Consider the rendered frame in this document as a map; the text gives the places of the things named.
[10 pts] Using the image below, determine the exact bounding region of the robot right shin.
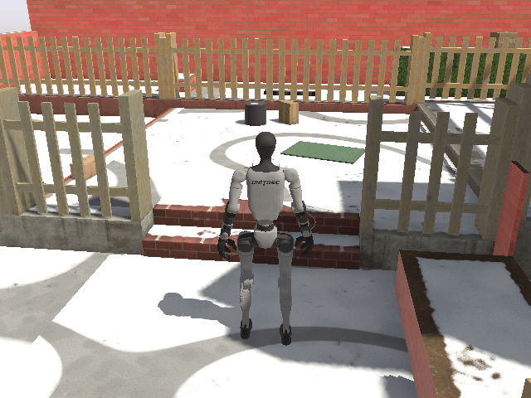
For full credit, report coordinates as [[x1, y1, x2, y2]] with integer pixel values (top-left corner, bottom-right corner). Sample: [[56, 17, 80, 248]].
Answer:
[[280, 277, 292, 333]]

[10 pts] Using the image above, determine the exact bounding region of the left robot hand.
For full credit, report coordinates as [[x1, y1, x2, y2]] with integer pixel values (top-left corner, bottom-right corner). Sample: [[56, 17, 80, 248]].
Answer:
[[217, 237, 236, 260]]

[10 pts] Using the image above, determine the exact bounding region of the robot left upper arm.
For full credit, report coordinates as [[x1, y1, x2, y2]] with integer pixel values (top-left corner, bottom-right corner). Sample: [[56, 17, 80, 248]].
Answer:
[[227, 167, 248, 214]]

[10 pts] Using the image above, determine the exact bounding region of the robot right forearm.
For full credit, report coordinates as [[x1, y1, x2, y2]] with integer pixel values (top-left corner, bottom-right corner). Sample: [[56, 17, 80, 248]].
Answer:
[[295, 201, 312, 237]]

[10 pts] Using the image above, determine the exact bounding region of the humanoid robot head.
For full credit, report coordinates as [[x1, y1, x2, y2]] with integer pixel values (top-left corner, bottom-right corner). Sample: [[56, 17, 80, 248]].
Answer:
[[251, 132, 280, 172]]

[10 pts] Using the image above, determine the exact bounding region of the robot left forearm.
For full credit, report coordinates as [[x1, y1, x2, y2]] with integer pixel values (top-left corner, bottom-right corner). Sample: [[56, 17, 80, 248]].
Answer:
[[219, 201, 236, 240]]

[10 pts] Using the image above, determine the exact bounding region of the robot right upper arm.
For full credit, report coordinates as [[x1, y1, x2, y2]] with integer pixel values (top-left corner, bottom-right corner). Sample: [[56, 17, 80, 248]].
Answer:
[[283, 167, 304, 213]]

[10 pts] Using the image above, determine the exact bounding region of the right robot hand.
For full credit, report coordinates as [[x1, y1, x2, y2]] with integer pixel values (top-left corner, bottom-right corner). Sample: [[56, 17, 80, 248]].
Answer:
[[295, 234, 314, 256]]

